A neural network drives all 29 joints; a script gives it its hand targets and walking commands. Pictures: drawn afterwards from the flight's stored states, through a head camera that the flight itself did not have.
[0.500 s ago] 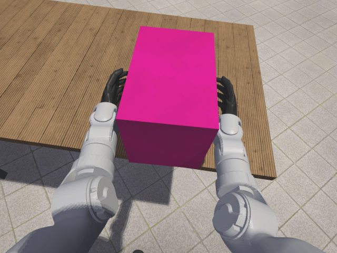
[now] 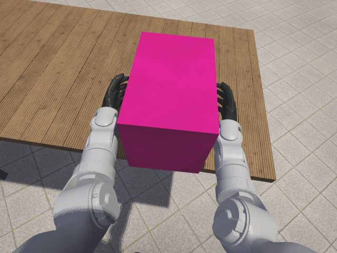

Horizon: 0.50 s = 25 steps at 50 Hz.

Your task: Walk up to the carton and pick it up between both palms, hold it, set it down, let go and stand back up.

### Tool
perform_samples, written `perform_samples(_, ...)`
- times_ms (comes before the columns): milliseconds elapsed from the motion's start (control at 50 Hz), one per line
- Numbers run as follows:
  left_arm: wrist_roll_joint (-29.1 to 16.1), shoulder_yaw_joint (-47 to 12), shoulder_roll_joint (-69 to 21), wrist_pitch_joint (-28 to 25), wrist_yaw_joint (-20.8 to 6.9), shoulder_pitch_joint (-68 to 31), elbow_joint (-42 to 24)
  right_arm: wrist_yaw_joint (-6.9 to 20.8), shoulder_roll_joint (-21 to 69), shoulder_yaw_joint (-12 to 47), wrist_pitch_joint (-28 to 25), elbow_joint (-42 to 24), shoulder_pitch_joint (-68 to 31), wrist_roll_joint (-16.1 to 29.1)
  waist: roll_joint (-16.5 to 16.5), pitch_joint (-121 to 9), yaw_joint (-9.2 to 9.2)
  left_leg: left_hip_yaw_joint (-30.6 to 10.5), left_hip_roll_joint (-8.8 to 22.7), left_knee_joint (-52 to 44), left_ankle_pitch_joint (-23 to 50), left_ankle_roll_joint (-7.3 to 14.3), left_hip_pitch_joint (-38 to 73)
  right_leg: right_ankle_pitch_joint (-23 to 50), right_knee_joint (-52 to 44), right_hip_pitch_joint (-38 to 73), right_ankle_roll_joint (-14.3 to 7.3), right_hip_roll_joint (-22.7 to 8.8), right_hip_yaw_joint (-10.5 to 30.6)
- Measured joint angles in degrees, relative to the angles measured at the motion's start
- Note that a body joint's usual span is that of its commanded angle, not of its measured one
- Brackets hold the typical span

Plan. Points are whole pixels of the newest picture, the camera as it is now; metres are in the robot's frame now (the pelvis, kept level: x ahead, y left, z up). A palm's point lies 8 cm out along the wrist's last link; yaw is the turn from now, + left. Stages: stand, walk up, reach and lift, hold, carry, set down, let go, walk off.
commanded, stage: reach and lift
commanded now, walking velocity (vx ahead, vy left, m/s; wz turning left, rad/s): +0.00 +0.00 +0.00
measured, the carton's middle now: (170, 103) +0.47 -0.01 +0.04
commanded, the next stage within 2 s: none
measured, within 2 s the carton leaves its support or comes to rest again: leaves its support in 0.52 s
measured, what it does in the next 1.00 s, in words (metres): stands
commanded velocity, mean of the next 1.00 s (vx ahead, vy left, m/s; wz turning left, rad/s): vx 0.00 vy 0.00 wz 0.00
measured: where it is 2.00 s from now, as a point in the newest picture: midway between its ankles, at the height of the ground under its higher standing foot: outside the picture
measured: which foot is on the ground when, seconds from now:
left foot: down 0.00-1.00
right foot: down 0.00-1.00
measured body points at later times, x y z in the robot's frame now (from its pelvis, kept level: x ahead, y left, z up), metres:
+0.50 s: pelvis +0.00 +0.00 +0.00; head +0.06 +0.02 +0.44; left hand +0.44 +0.13 +0.06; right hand +0.41 -0.15 +0.07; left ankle +0.01 +0.13 -0.75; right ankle -0.06 -0.12 -0.75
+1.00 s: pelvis -0.03 +0.00 +0.00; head -0.01 +0.05 +0.45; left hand +0.42 +0.15 +0.11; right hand +0.40 -0.13 +0.13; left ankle +0.01 +0.13 -0.75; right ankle -0.06 -0.12 -0.75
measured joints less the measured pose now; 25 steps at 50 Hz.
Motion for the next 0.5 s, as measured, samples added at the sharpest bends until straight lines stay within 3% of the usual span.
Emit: perform_samples(500, -3.19, -2.64, 1.46, -3.01, 1.92, 0.47, 5.34, -2.77, -1.52, 1.24, -4.98, 6.0, 1.39, 1.08, -1.08, -3.41, -0.45, -0.06, 0.29, -0.1, 0.68, -0.14, -1.28, 0.23, 0.47, -1.41, -0.21, 0.26, -0.35)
